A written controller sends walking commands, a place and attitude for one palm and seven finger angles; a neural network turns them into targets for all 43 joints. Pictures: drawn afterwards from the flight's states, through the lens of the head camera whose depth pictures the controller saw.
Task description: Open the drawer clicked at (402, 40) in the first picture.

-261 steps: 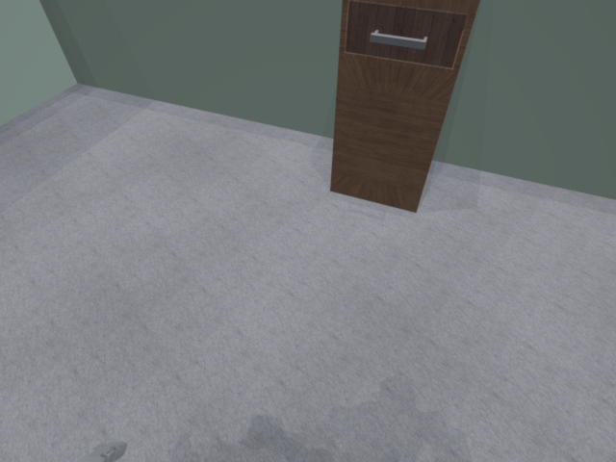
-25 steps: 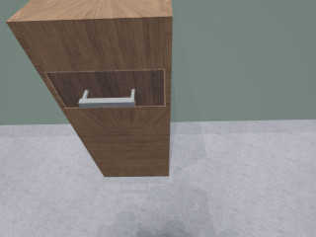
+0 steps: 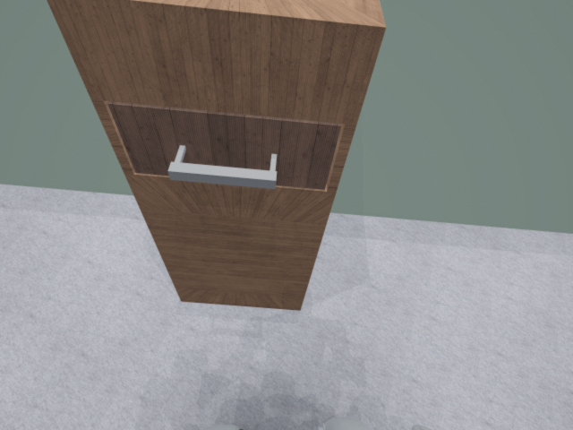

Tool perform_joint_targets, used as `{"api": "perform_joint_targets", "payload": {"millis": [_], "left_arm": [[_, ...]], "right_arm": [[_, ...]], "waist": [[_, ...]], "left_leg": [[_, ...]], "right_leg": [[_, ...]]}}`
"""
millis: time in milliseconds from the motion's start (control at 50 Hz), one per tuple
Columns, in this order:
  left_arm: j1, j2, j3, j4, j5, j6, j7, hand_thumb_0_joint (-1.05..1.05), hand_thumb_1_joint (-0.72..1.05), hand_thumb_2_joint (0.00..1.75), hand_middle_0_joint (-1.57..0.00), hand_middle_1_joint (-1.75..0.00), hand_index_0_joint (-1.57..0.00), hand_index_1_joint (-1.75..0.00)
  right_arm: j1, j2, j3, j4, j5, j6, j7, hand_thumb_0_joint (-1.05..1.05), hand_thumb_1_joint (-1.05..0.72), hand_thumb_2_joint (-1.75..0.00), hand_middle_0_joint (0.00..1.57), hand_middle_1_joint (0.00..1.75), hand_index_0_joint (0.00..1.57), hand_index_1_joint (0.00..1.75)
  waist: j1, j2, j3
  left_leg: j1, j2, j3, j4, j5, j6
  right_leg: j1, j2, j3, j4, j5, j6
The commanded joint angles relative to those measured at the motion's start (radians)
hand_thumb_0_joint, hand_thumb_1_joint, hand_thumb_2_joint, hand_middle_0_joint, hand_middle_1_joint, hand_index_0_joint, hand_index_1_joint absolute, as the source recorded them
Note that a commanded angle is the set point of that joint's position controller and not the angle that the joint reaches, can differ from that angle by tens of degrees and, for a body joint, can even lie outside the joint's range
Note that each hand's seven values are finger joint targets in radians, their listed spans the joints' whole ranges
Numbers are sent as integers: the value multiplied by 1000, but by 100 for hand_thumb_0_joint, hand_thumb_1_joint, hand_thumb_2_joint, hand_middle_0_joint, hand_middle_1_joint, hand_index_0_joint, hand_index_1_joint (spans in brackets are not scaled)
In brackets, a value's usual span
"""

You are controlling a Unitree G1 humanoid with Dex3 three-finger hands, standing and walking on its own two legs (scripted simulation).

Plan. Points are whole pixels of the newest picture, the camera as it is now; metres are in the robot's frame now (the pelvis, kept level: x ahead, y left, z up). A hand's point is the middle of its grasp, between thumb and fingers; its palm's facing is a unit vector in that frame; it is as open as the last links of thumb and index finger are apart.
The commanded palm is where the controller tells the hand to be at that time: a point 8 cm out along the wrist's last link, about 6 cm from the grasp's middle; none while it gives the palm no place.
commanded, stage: come to a stop and stand still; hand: left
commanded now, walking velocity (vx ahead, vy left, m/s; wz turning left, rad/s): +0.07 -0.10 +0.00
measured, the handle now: (225, 165) +0.52 +0.16 +0.01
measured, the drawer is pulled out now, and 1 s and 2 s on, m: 0.00 0.00 0.00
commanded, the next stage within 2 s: look again from close up in 0.48 s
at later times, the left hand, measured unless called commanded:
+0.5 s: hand out of the picture -0.03 +0.13 -0.16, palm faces +0.06 -0.98 -0.20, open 7.3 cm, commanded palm none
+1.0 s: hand out of the picture +0.01 +0.22 -0.17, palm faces +0.06 -0.96 -0.27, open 7.4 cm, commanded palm none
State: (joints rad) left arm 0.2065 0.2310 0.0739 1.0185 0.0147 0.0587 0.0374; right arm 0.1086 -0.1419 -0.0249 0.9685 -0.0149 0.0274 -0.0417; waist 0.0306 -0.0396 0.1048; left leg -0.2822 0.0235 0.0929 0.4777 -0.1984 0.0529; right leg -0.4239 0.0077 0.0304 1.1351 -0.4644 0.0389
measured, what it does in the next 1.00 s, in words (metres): steps on the spot: right foot, then left foot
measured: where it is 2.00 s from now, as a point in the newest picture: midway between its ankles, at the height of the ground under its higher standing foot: outside the picture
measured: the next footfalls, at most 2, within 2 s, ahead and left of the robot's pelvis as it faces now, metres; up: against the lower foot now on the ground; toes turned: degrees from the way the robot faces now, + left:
right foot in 0.26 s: -0.04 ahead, -0.16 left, +0.00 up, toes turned -2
left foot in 0.60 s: +0.01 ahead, +0.10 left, +0.00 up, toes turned +4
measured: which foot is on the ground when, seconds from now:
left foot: down 0.00-0.26, up 0.28-0.58, down 0.60-1.00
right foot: up 0.00-0.24, down 0.26-1.00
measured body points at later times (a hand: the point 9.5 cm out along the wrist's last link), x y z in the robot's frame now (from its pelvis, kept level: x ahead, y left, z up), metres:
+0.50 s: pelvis -0.03 -0.04 +0.00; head -0.02 -0.06 +0.45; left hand -0.04 +0.18 -0.15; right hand -0.06 -0.28 -0.16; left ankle -0.03 +0.10 -0.71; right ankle -0.08 -0.16 -0.74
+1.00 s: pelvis -0.04 +0.02 -0.01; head -0.06 +0.01 +0.44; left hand +0.01 +0.27 -0.15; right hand +0.05 -0.21 -0.15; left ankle -0.03 +0.10 -0.74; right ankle -0.08 -0.16 -0.74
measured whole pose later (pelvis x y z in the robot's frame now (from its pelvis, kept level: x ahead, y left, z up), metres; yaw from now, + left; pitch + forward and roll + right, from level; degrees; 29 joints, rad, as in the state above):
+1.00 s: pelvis -0.04 +0.02 -0.01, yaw -1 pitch -2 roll +0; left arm 0.30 0.21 0.01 0.96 0.02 0.02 0.05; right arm 0.22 -0.17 -0.02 0.94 -0.02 0.00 -0.02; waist 0.02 0.01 -0.03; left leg -0.25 -0.01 0.10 0.60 -0.31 0.05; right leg -0.16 -0.11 0.01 0.57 -0.37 0.08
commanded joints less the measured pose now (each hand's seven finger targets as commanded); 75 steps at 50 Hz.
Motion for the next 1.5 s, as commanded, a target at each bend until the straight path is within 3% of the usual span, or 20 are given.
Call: {"api": "perform_joint_targets", "payload": {"millis": [0,100,180,200,240,260,320,500,540,560,580,600,660,760,860,1100,1300,1420,1460,1480], "left_arm": [[86,50,5,-41,4,-6,-8,0,90,90,-20,-30,-20,-30],[37,11,-19,-39,3,-13,-18,0,90,90,-20,-30,-20,-30],[156,-3,-31,27,0,-37,-14,0,90,90,-20,-30,-20,-30],[192,18,-29,46,4,-45,-11,0,90,90,-20,-30,-20,-30],[153,116,-20,31,11,-56,-5,0,90,90,-20,-30,-20,-30],[93,147,-15,1,9,-52,-4,0,90,90,-20,-30,-20,-30],[53,97,-18,-4,4,-69,-1,0,90,90,-20,-30,-20,-30],[159,76,-6,39,10,-79,5,0,90,90,-20,-30,-20,-30],[142,54,-15,49,-1,-74,5,0,90,90,-20,-30,-20,-30],[99,155,-52,-25,4,-100,2,0,90,90,-20,-30,-20,-30],[111,88,-23,-35,8,-100,14,0,90,90,-20,-30,-20,-30],[152,56,-20,-20,4,-99,16,0,90,90,-20,-30,-20,-30],[202,30,-46,-16,6,-87,16,0,90,90,-20,-30,-20,-30],[217,36,-46,-51,9,-67,16,0,90,90,-20,-30,-20,-30],[205,49,-46,-87,7,-51,17,0,90,90,-20,-30,-20,-30],[166,62,-51,-97,9,-40,2,0,90,90,-20,-30,-20,-30],[257,22,-44,-30,20,-40,-11,0,90,90,-20,-30,-20,-30],[363,-17,-27,22,16,-24,-33,0,90,90,-20,-30,-20,-30],[390,-2,-17,28,17,-23,-31,0,90,90,-20,-30,-20,-30],[399,23,-7,30,16,-26,-26,0,90,90,-20,-30,-20,-30]], "right_arm": [[101,-178,-43,-24,-3,-25,-13,0,-90,-90,20,30,20,30],[142,-186,-54,19,-11,-18,4,0,-90,-90,20,30,20,30],[123,-184,-54,47,-6,-16,19,0,-90,-90,20,30,20,30],[123,-156,-51,54,0,-15,22,0,-90,-90,20,30,20,30],[113,-72,-26,33,6,-9,31,0,-90,-90,20,30,20,30],[107,-94,-32,29,-2,-2,38,0,-90,-90,20,30,20,30],[141,-105,-35,60,-12,-1,42,0,-90,-90,20,30,20,30],[171,-82,-22,59,4,-27,29,0,-90,-90,20,30,20,30],[234,-77,-17,93,6,-40,21,0,-90,-90,20,30,20,30],[198,-164,-10,0,-17,-21,40,0,-90,-90,20,30,20,30],[286,-174,-21,-30,-25,-57,35,0,-90,-90,20,30,20,30],[267,-154,-19,-9,-23,-59,19,0,-90,-90,20,30,20,30],[262,-168,-12,-35,-7,-61,3,0,-90,-90,20,30,20,30],[249,-166,-22,-51,-6,-54,0,0,-90,-90,20,30,20,30],[206,-182,-30,-60,-7,-51,5,0,-90,-90,20,30,20,30],[143,-178,-27,-54,-2,-31,29,0,-90,-90,20,30,20,30],[206,-183,-41,7,-12,-5,26,0,-90,-90,20,30,20,30],[208,-178,-52,34,-15,8,8,0,-90,-90,20,30,20,30],[204,-150,-51,29,-14,17,8,0,-90,-90,20,30,20,30],[195,-113,-46,18,-12,21,10,0,-90,-90,20,30,20,30]], "waist": [[-38,157,-196],[-77,219,-156],[-17,187,-119],[-8,130,-108],[-17,-154,-19],[-23,-115,19],[-26,-182,96],[2,-125,-36],[-25,-93,-85],[-60,-30,72],[-83,222,-166],[-50,270,-277],[-42,188,-272],[-31,25,-133],[-23,99,-127],[-16,61,-1],[-24,97,-9],[-3,125,-3],[5,20,10],[8,-98,13]], "left_leg": [[223,275,-221,-163,418,121],[189,256,-260,-243,30,101],[24,172,-208,-246,-194,27],[-31,117,-153,-205,-243,-18],[-100,7,-47,10,-206,-82],[-71,17,-49,89,-209,-83],[-129,31,-80,226,-136,-69],[-72,21,-34,75,-147,-88],[120,9,-26,-97,59,-79],[111,7,-109,-1,-11,-52],[136,74,-114,-5,199,-49],[193,104,-130,37,369,-29],[218,121,-157,104,690,-2],[86,83,-121,88,555,-8],[114,98,-127,34,551,4],[-49,85,-156,-180,-187,-13],[-88,103,-185,-236,-512,-11],[-154,94,-137,-207,-520,-20],[-185,32,-84,-65,-494,-35],[-210,-23,-34,119,-397,-48]], "right_leg": [[-39,-35,25,-44,33,20],[84,-45,-46,-388,-43,2],[318,-22,-112,-738,159,-23],[379,-50,-83,-818,184,-32],[216,-294,225,-1032,-161,-126],[98,-367,272,-1087,-260,-162],[101,-305,219,-1046,-78,-164],[338,-294,93,-797,609,-174],[274,-214,27,-704,602,-113],[113,-137,-15,-776,255,-78],[193,-137,-45,-603,277,-77],[216,-106,-53,-578,318,-78],[209,-75,-71,-567,381,-67],[217,-98,-46,-564,517,-59],[199,-83,-61,-562,375,-37],[200,-87,-43,-688,196,-25],[150,-40,-66,-721,-91,-30],[198,-11,-100,-684,-34,-60],[163,-51,-2,-778,-157,-92],[125,-130,138,-890,-282,-132]]}}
